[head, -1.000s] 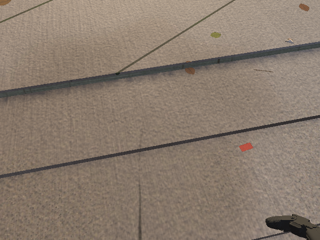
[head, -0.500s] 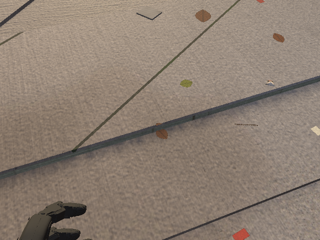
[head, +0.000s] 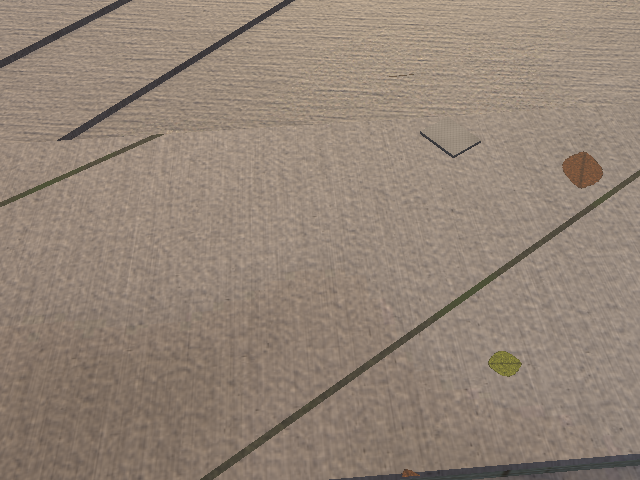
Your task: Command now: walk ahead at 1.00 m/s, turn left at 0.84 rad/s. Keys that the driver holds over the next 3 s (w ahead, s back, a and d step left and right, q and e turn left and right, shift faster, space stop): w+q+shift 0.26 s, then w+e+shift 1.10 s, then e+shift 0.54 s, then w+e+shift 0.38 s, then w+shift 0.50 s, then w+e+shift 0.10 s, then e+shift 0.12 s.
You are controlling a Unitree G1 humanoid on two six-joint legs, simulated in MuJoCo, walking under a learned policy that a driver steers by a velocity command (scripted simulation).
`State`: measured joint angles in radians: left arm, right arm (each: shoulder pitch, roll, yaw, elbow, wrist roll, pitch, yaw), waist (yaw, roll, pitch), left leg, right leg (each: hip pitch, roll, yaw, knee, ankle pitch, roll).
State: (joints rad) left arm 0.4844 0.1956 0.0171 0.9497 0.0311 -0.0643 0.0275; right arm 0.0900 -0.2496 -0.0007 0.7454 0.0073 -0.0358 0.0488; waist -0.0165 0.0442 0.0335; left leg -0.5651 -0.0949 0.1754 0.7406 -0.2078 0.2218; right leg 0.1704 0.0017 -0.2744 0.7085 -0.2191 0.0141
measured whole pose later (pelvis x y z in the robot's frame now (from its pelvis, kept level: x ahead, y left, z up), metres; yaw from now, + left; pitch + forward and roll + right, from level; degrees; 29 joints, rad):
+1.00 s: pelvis +0.92 +0.13 +0.08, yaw -4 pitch +3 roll +2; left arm 0.07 0.36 0.07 0.60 0.03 0.01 -0.07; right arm 0.49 -0.33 -0.06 0.83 -0.03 -0.11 -0.02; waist -0.07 -0.05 -0.04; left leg 0.06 0.02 0.17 0.30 -0.40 -0.04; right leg -0.81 -0.05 -0.05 1.12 -0.16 -0.08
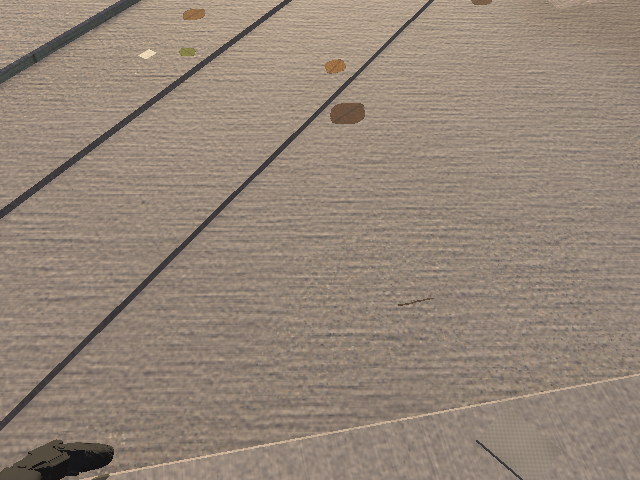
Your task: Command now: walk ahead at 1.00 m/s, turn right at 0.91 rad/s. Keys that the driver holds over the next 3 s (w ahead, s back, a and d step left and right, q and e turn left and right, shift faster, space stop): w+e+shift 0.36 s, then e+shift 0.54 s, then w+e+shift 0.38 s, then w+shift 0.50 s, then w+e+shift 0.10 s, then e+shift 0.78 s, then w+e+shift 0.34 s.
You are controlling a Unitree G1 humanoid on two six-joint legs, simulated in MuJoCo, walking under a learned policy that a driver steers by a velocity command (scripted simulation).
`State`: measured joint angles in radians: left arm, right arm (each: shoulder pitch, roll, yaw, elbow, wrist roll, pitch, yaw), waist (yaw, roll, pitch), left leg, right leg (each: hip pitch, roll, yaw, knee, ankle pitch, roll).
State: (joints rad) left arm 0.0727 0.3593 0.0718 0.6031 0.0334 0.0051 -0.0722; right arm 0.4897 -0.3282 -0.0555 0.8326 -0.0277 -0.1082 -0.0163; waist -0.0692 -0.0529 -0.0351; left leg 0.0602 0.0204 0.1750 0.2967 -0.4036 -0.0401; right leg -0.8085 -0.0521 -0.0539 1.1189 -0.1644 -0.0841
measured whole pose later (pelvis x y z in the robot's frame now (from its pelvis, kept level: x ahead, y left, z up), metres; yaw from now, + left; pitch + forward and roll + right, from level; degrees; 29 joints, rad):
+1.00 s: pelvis +0.66 -0.08 -0.09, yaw -58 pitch +1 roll +1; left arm 0.04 0.21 0.02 0.43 -0.04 0.08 0.01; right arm 0.30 -0.29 -0.05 0.79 -0.03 0.02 -0.07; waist -0.03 0.00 0.00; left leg -0.13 0.12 0.40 0.50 -0.37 0.00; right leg -0.98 -0.16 -0.02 1.77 -0.46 0.04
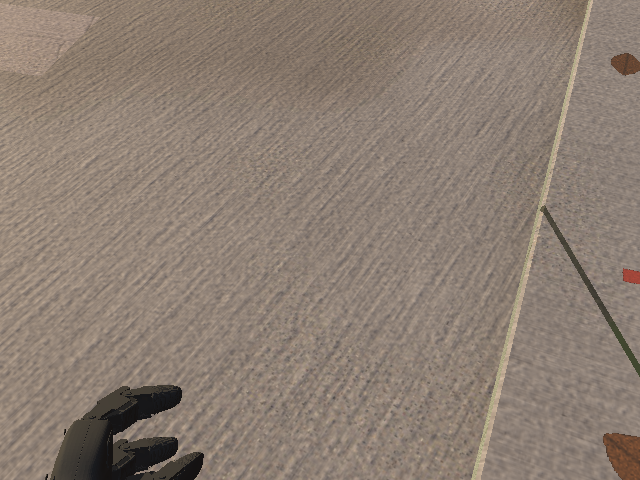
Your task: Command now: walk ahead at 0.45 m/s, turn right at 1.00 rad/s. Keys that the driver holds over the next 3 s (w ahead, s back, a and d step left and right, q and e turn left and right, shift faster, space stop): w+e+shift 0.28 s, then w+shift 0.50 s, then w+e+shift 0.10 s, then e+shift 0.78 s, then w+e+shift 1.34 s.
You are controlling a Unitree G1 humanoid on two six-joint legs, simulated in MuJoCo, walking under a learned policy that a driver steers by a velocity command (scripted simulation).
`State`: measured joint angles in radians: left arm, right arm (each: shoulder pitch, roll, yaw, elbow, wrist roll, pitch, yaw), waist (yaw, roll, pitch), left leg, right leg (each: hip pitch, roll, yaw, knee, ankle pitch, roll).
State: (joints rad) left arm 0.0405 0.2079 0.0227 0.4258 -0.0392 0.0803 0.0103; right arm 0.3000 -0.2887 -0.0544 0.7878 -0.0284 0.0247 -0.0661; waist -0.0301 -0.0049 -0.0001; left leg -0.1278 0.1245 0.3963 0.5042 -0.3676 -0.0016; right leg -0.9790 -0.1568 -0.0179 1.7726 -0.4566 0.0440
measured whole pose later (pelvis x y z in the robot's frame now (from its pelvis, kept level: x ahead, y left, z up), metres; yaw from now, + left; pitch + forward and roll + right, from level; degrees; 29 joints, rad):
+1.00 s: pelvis +0.67 -0.38 +0.00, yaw -36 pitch +3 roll +0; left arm -0.06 0.16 -0.05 0.52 0.02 -0.03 -0.04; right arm 0.57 -0.18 -0.02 0.96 -0.02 -0.08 -0.01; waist -0.07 0.00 -0.01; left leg 0.17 0.05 0.23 0.27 -0.32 0.00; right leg -0.88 0.03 -0.13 1.10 -0.39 -0.19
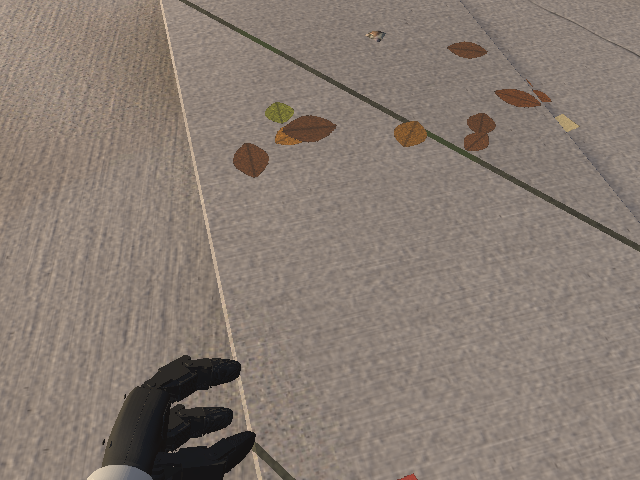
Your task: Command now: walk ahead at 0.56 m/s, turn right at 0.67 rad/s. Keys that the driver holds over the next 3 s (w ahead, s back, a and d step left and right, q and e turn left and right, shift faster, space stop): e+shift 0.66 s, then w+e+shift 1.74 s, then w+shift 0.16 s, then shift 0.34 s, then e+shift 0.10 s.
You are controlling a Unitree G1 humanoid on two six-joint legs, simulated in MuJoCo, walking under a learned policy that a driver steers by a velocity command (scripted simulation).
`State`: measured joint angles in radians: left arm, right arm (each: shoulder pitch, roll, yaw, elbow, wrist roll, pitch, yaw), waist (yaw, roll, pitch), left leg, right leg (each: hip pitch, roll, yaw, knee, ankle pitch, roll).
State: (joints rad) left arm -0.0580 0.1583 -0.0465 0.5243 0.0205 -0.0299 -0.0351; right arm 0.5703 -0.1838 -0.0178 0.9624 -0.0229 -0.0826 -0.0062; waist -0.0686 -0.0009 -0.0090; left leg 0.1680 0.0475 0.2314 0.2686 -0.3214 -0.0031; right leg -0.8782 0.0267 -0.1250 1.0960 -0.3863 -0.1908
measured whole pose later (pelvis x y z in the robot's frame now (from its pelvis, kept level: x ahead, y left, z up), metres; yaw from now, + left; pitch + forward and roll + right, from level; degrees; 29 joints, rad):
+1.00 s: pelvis +0.36 -0.13 +0.10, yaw -54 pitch +2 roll +2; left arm 0.44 0.26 0.06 0.73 0.00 -0.01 -0.03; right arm 0.16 -0.30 -0.06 0.67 -0.04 -0.03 0.03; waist 0.06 0.05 -0.03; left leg -0.57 0.07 0.04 1.04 -0.34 -0.07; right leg -0.17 0.07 0.11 0.50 -0.35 -0.10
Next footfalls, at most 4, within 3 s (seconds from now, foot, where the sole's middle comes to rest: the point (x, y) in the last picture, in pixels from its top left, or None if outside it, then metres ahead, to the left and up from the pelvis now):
0.46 left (301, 444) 0.52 0.03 -0.68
0.84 right None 0.29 -0.16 -0.68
1.26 left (486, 374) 0.64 -0.36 -0.68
1.72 right None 0.49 -0.83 -0.68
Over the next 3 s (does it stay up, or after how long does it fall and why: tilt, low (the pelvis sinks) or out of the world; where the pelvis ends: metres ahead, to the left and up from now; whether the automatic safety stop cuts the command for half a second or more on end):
stays up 0.06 -1.66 0.02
